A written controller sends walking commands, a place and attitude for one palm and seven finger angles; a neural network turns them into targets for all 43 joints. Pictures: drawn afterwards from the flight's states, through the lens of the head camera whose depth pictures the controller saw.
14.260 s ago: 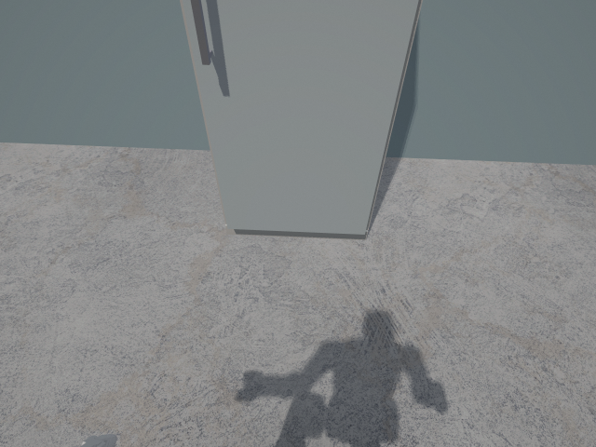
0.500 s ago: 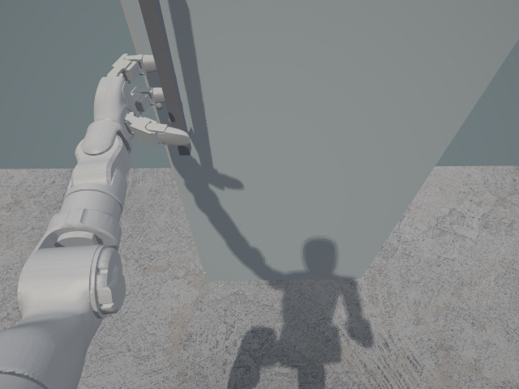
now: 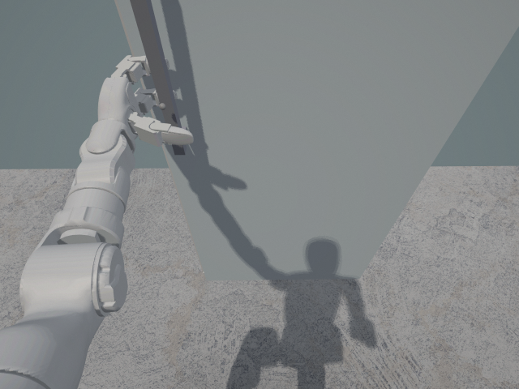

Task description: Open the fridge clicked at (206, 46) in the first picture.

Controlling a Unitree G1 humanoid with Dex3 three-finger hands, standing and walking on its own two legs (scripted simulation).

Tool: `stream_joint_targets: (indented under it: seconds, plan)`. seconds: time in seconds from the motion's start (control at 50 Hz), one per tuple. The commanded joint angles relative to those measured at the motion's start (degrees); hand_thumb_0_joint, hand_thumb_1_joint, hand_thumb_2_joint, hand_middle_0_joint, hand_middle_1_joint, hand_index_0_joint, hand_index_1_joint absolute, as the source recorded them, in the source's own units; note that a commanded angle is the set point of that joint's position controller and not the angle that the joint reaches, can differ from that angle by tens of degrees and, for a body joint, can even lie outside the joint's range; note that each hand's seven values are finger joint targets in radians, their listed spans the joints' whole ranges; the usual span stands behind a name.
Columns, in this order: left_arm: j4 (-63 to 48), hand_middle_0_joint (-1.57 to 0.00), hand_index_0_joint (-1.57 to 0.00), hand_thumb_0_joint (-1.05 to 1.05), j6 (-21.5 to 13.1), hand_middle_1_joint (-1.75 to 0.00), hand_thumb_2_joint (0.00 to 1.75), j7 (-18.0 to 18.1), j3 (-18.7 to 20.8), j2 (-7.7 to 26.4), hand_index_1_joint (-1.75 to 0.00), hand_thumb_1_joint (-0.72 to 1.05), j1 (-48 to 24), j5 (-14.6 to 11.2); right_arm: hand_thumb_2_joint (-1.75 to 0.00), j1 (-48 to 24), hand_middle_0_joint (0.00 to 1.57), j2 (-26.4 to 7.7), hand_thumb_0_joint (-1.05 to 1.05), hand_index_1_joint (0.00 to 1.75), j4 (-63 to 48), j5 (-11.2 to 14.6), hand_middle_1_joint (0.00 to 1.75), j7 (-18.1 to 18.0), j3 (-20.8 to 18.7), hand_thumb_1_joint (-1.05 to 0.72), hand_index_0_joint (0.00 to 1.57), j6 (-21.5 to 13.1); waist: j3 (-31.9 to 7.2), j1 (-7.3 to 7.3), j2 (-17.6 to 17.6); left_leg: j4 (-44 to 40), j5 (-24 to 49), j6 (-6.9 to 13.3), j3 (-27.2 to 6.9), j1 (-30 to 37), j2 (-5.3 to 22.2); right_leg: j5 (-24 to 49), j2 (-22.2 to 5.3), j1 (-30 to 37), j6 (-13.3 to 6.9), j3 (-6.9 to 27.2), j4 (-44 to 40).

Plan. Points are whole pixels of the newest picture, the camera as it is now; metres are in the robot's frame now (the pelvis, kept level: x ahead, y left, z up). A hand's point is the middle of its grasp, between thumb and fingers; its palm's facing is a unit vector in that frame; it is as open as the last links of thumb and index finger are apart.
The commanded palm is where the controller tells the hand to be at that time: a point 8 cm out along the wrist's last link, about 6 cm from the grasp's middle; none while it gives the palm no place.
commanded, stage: slide the fingers in behind the handle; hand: left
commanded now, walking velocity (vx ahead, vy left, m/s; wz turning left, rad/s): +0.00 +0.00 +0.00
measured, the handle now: (160, 55) +0.54 +0.13 +0.24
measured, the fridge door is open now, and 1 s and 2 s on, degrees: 0 0 0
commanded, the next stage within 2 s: grip the handle and tug to test in 0.80 s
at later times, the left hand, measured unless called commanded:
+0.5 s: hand (175, 107) +0.49 +0.11 +0.18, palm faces -0.02 -1.00 +0.01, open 14.0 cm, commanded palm +0.46 +0.16 +0.18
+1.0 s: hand (173, 105) +0.50 +0.11 +0.18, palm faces -0.02 -1.00 +0.01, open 13.8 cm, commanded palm +0.47 +0.17 +0.18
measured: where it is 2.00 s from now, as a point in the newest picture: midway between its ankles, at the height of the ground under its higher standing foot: outside the picture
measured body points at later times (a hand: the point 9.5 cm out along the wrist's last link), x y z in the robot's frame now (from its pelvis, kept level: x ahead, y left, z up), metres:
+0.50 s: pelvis +0.00 +0.00 +0.00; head +0.03 +0.00 +0.45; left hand +0.48 +0.16 +0.18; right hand +0.05 -0.26 -0.12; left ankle +0.01 +0.12 -0.73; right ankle -0.02 -0.10 -0.73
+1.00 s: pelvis +0.00 +0.00 +0.00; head +0.04 +0.00 +0.45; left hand +0.49 +0.17 +0.18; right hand +0.03 -0.26 -0.12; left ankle +0.01 +0.12 -0.73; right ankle -0.02 -0.10 -0.73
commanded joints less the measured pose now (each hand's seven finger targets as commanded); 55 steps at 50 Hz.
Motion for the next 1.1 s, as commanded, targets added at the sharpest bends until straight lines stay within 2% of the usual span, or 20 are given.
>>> stream_joint_targets:
  seconds: [0.0,0.04,0.08,0.14,0.16,0.22,0.3,0.32,0.44,0.5,0.52,0.58,0.7,0.78,0.84,0.88,0.94,0.96,1.06,1.08]
  plan:
    - [-14.48,-0.3,-0.3,0.0,-4.13,-1.2,0.3,0.21,0.85,10.49,-1.2,-0.5,-29.6,-0.39,-0.9,3.01,0.2,-7.73,0.0,0.3,-5.34,0.26,0.3,0.02,-2.83,-0.9,0.2,-2.21,-21.52,0.1,-1.39,-0.96,15.6,2.63,-1.34,15.51,-1.97,23.4,0.82,3.78,0.62,1.08,-3.76]
    - [-15.39,-0.3,-0.3,0.0,-4.09,-1.2,0.3,0.41,1.3,10.32,-1.2,-0.5,-27.34,-0.51,-0.9,2.69,0.2,-7.74,0.0,0.3,-5.86,0.29,0.3,0.24,-2.83,-0.9,0.2,-2.08,-22.2,1.13,-0.75,-1.06,16.53,2.58,-1.18,15.7,-2.06,24.33,0.89,4.61,0.49,0.96,-3.52]
    - [-14.55,-0.3,-0.3,0.0,-3.38,-1.2,0.3,0.74,1.96,11.35,-1.2,-0.5,-28.05,-0.35,-0.9,2.67,0.2,-7.75,0.0,0.3,-5.67,0.26,0.3,0.11,-2.78,-0.9,0.2,-1.82,-20.03,0.6,-2.8,-1.5,15.15,2.75,-0.84,14.04,-2.02,23.94,0.83,4.89,0.79,1.01,-4.06]
    - [-15.44,-0.3,-0.3,0.0,-3.26,-1.2,0.3,1.42,1.89,11.68,-1.2,-0.5,-28.12,0.34,-0.9,2.23,0.2,-7.64,0.0,0.3,-5.92,0.44,0.3,-0.02,-2.7,-0.9,0.2,-1.55,-19.07,0.78,-1.53,-1.82,14.49,2.75,-0.78,13.73,-2.06,23.1,0.73,4.76,0.61,1.09,-4.2]
    - [-16.72,-0.3,-0.3,0.0,-3.38,-1.2,0.3,1.5,-0.06,9.73,-1.2,-0.5,-30.21,0.34,-0.9,1.97,0.2,-7.38,0.0,0.3,-5.94,0.43,0.3,0.06,-2.66,-0.9,0.2,-1.66,-19.18,0.03,0.11,-1.7,14.18,2.68,-0.86,14.9,-2.09,22.42,0.73,3.69,0.65,1.19,-4.39]
    - [-18.8,-0.3,-0.3,0.0,-4.27,-1.2,0.3,1.94,-0.12,8.22,-1.2,-0.5,-29.31,-0.38,-0.9,2.53,0.2,-7.41,0.0,0.3,-5.84,0.1,0.3,0.16,-2.99,-0.9,0.2,-2.1,-22.44,0.59,-0.85,-1.39,17.33,2.47,-1.64,17.84,-1.85,23.3,0.96,4.52,0.26,0.55,-3.82]
    - [-14.91,-0.3,-0.3,0.0,-2.64,-1.2,0.3,2.13,-2.81,4.76,-1.2,-0.5,-29.77,-0.3,-0.9,2.02,0.2,-7.22,0.0,0.3,-4.94,0.36,0.3,0.29,-2.82,-0.9,0.2,-2.23,-17.59,-0.55,-2.35,-1.84,13.98,2.41,-1.5,16.12,-1.73,20.69,1.02,1.29,0.63,0.48,-4.66]
    - [-13.76,-0.3,-0.3,0.0,-2.52,-1.2,0.3,2.7,-1.17,6.46,-1.2,-0.5,-29.48,-0.22,-0.9,2.55,0.2,-7.47,0.0,0.3,-4.75,0.16,0.3,0.19,-2.9,-0.9,0.2,-2.09,-17.57,-0.23,-3.97,-1.87,13.53,2.61,-1.44,15.09,-1.84,20.4,0.9,2.37,0.66,0.49,-4.8]
    - [-13.44,-0.3,-0.3,0.0,-4.03,-1.2,0.3,4.07,1.77,10.32,-1.2,-0.5,-30.93,1.29,-0.9,2.36,0.2,-7.25,0.0,0.3,-5.05,-0.14,0.3,0.18,-2.56,-0.9,0.2,-2.25,-20.34,0.53,-2.37,-1.8,13.66,2.52,-1.42,14.53,-2.04,20.81,0.61,3.64,0.53,1.07,-3.95]
    - [-13.64,-0.3,-0.3,0.0,-4.81,-1.2,0.3,3.35,-0.87,7.24,-1.2,-0.5,-31.04,1.15,-0.9,2.33,0.2,-7.08,0.0,0.3,-5.25,-0.05,0.3,0.42,-2.67,-0.9,0.2,-2.53,-20.36,-0.17,-1.7,-1.43,14.6,2.29,-1.44,16.15,-1.81,21.23,0.84,2.31,0.51,0.87,-3.81]
    - [-12.51,-0.3,-0.3,0.0,-4.83,-1.2,0.3,3.29,-1.02,7.06,-1.2,-0.5,-29.94,0.94,-0.9,2.85,0.2,-7.3,0.0,0.3,-5.19,-0.07,0.3,0.31,-2.78,-0.9,0.2,-2.37,-20.07,-0.22,-3.51,-1.35,14.75,2.44,-1.53,15.37,-1.8,21.16,0.81,3.07,0.5,0.71,-3.84]
    - [-12.64,-0.3,-0.3,0.0,-3.98,-1.2,0.3,2.92,0.32,8.91,-1.2,-0.5,-31.45,0.71,-0.9,2.73,0.2,-7.57,0.0,0.3,-5.17,0.03,0.3,0.31,-2.76,-0.9,0.2,-2.21,-19.96,-0.1,-2.05,-1.68,13.85,2.4,-1.21,14.54,-1.91,21.47,0.81,3.09,0.59,1.03,-3.92]
    - [-13.02,-0.3,-0.3,0.0,-4.15,-1.2,0.3,3.06,-1.72,6.34,-1.2,-0.5,-32.69,0.45,-0.9,3.07,0.2,-7.3,0.0,0.3,-4.69,0.06,0.3,0.29,-2.82,-0.9,0.2,-2.41,-19.39,-0.79,-1.54,-1.58,13.19,2.23,-1.86,15.74,-1.68,19.35,1.04,1.11,0.49,0.73,-4.28]
    - [-13.17,-0.3,-0.3,0.0,-4.62,-1.2,0.3,3.57,-0.57,7.87,-1.2,-0.5,-33.61,0.79,-0.9,3.37,0.2,-7.46,0.0,0.3,-4.21,-0.09,0.3,0.31,-2.95,-0.9,0.2,-2.6,-20.74,-0.59,-0.39,-1.49,13.75,2.22,-1.98,16.3,-1.71,19.3,1.02,1.08,0.44,0.79,-4.09]
    - [-11.98,-0.3,-0.3,0.0,-4.5,-1.2,0.3,3.61,1.87,10.65,-1.2,-0.5,-30.97,0.98,-0.9,3.85,0.2,-7.8,0.0,0.3,-4.36,-0.22,0.3,0.3,-2.88,-0.9,0.2,-2.43,-20.82,0.12,-2.95,-1.57,14.35,2.47,-1.61,14.21,-1.79,21.14,1.0,3.17,0.54,0.85,-3.83]
    - [-12.11,-0.3,-0.3,0.0,-4.19,-1.2,0.3,3.1,-0.08,9.14,-1.2,-0.5,-31.68,1.37,-0.9,3.53,0.2,-7.54,0.0,0.3,-4.69,-0.1,0.3,0.29,-2.8,-0.9,0.2,-2.29,-19.91,-0.53,-1.34,-1.53,13.81,2.42,-1.19,13.97,-1.85,21.13,0.91,2.65,0.62,0.94,-3.99]
    - [-12.2,-0.32,-0.32,0.0,-4.38,-1.22,0.36,3.0,1.49,10.71,-1.22,-0.36,-31.01,1.2,-0.9,3.87,0.2,-7.8,0.0,0.3,-4.83,-0.04,0.3,0.16,-2.98,-0.9,0.2,-2.03,-20.74,-0.25,-2.1,-1.45,14.5,2.46,-1.28,14.3,-1.74,21.5,0.99,3.2,0.54,0.94,-3.84]
    - [-13.76,-0.32,-0.32,0.0,-4.48,-1.23,0.38,2.71,-0.51,8.62,-1.23,-0.31,-32.47,1.0,-0.9,3.69,0.2,-7.59,0.0,0.3,-4.92,-0.02,0.3,0.22,-3.0,-0.9,0.2,-2.05,-21.1,-0.76,-0.06,-1.31,15.09,2.31,-1.29,15.62,-1.7,21.62,1.01,2.3,0.53,0.92,-3.88]
    - [-13.2,-0.35,-0.35,0.0,-4.02,-1.26,0.48,2.68,0.8,9.59,-1.26,-0.08,-31.34,0.5,-0.9,3.95,0.2,-7.69,0.0,0.3,-4.57,-0.1,0.3,0.18,-3.03,-0.9,0.2,-2.0,-20.9,-0.49,-1.23,-1.13,15.76,2.3,-1.49,15.51,-1.58,21.94,1.12,2.36,0.58,0.76,-3.86]
    - [-13.81,-0.35,-0.35,0.0,-4.0,-1.27,0.5,2.58,-0.62,8.02,-1.27,-0.03,-31.68,0.67,-0.9,3.95,0.2,-7.51,0.0,0.3,-4.7,-0.08,0.3,0.28,-3.09,-0.9,0.2,-2.07,-20.76,-0.82,-1.69,-1.2,15.68,2.33,-1.49,15.6,-1.57,21.85,1.17,2.14,0.65,0.64,-3.88]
